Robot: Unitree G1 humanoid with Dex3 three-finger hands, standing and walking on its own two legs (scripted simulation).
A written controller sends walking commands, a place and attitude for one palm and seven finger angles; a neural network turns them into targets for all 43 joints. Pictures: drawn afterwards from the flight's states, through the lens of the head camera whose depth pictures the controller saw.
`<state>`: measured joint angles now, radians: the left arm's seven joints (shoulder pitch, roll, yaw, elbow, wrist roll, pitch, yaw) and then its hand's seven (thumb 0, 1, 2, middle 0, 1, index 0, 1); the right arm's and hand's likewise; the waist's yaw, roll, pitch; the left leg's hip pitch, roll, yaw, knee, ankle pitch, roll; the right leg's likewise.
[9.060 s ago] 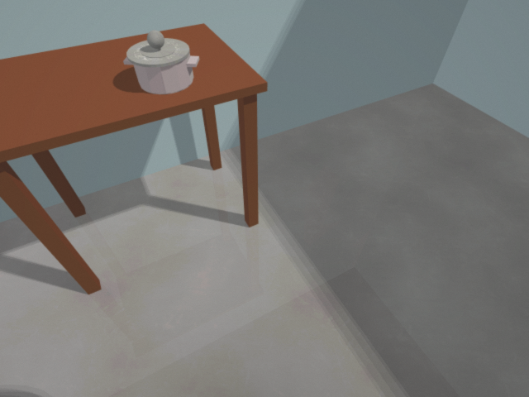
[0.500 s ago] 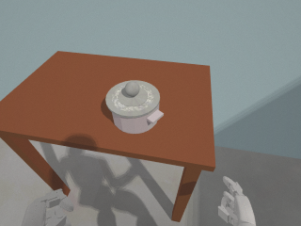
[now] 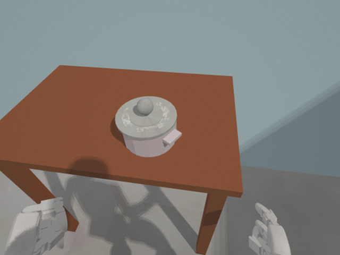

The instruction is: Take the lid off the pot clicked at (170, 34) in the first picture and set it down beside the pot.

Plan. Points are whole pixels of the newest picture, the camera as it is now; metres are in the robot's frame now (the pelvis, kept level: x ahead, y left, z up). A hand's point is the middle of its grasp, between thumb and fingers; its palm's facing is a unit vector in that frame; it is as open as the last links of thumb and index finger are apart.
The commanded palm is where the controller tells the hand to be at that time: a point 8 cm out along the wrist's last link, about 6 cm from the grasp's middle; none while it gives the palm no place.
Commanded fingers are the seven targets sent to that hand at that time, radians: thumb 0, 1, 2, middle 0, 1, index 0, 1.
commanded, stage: raise the hand higher, near the body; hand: left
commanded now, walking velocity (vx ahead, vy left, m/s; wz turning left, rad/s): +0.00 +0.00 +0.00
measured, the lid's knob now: (145, 106) +0.47 +0.13 +0.11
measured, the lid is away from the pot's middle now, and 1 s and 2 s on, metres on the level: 0.00 0.00 0.00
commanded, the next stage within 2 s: reach forward and open the fingers in 0.38 s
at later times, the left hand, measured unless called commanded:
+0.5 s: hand (51, 201) +0.17 +0.24 +0.13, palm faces +0.36 -0.83 -0.42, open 3.1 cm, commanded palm +0.12 +0.27 +0.15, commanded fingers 0.00 0.84 0.93 -1.28 -1.43 -1.28 -1.43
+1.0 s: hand (40, 189) +0.19 +0.27 +0.13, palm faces -0.24 +0.00 -0.97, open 4.4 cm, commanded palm +0.18 +0.27 +0.20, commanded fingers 0.00 0.06 1.33 -0.99 -0.54 -0.99 -0.54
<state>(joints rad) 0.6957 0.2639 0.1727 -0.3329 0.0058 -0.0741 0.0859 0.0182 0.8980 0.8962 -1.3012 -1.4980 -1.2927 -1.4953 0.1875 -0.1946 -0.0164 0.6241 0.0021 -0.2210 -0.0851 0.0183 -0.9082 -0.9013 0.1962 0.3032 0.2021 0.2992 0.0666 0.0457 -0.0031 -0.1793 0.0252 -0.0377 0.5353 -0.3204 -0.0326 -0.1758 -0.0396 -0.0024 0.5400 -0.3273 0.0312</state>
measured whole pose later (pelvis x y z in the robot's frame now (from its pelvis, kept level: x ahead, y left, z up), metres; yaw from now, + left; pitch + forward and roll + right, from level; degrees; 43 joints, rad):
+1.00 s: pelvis -0.02 +0.00 +0.01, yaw +1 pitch +0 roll +0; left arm 0.31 0.72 0.16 -0.35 0.70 0.01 -0.32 0.00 0.33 1.23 -1.12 -0.88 -1.11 -0.87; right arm 0.12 -0.29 0.01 0.56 0.02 0.03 -0.04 0.02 -0.91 -0.90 0.20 0.30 0.20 0.30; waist 0.07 0.14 -0.01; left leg -0.23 0.02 -0.06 0.47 -0.24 -0.03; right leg -0.21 -0.04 -0.02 0.46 -0.25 0.03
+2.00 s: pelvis -0.05 +0.00 +0.00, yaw +1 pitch -1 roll +1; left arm -0.37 0.69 -0.04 0.01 0.76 0.13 -0.48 0.00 -0.32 1.50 -0.86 -0.08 -0.85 -0.08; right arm 0.13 -0.30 0.03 0.57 0.06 0.04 -0.01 0.02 -0.91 -0.90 0.20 0.30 0.20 0.30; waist 0.04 0.11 0.01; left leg -0.25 0.00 -0.05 0.46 -0.20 -0.02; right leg -0.25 -0.06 -0.01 0.49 -0.23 0.04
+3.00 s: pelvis -0.02 +0.00 +0.00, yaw +0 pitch +2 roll +2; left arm -0.85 0.48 -0.28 0.45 0.85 0.25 -0.46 0.00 -0.32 1.50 -0.86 -0.08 -0.85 -0.08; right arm 0.17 -0.28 0.02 0.62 0.07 0.11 0.00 0.01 -0.91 -0.90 0.19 0.30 0.20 0.30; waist -0.02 0.09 -0.01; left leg -0.25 -0.01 -0.03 0.45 -0.23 -0.02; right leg -0.28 -0.07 0.01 0.53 -0.27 0.03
